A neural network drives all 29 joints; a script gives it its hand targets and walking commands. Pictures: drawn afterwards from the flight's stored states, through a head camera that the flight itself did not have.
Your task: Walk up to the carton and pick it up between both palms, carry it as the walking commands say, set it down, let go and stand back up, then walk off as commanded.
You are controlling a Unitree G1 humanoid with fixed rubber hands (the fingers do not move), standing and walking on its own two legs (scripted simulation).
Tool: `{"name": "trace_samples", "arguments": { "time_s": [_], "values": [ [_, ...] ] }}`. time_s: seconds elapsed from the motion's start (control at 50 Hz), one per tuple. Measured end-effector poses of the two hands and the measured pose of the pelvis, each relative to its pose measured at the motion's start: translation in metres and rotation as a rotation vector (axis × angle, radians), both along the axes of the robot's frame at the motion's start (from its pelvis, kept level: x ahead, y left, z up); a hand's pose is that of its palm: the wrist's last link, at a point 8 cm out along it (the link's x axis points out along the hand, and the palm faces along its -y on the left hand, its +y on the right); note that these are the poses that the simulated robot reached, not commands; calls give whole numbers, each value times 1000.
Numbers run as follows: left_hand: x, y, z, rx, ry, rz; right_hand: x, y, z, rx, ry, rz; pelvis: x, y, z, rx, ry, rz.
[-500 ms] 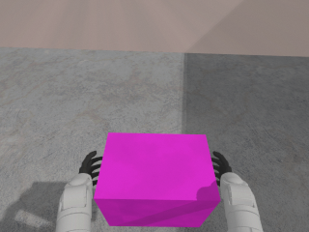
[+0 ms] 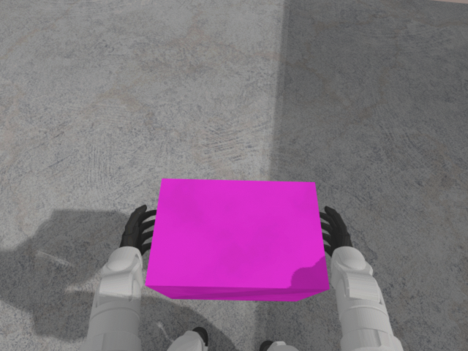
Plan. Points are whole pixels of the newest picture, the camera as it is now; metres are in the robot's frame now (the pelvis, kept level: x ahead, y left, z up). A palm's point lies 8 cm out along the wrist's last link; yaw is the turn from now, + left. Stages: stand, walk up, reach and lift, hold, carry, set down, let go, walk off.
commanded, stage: set down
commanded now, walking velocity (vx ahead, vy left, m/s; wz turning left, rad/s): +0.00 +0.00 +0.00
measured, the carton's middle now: (236, 246) +0.31 +0.00 -0.13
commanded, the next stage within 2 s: none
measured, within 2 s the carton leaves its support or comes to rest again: neither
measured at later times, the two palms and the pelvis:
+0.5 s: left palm (154, 241) +0.32 +0.18 -0.14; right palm (328, 240) +0.34 -0.20 -0.15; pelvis -0.07 -0.01 -0.08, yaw +0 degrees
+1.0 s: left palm (162, 245) +0.34 +0.19 -0.25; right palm (312, 244) +0.36 -0.19 -0.25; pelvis -0.06 -0.01 -0.16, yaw +0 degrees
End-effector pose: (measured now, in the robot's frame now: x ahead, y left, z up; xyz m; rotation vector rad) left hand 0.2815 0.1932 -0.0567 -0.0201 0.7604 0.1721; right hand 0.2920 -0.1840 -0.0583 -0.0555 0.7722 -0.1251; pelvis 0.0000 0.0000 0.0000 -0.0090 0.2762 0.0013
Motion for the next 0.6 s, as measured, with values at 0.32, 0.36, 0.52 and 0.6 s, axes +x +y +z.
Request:
{"name": "trace_samples", "arguments": {
  "time_s": [0.32,0.36,0.52,0.6],
  "values": [
    [18,-10,-62,-7,-12,20,29,-10,-55,18,-19,9,-67,6,-56,7,165,-22],
    [24,-9,-67,-3,-16,20,33,-9,-63,20,-25,3,-70,4,-63,10,187,-22],
    [40,-15,-91,16,-5,10,45,-16,-95,52,-19,-1,-64,-8,-86,16,288,-10],
    [48,-24,-108,13,5,1,48,-24,-112,45,-10,-26,-58,-14,-96,21,338,-20]
  ]
}}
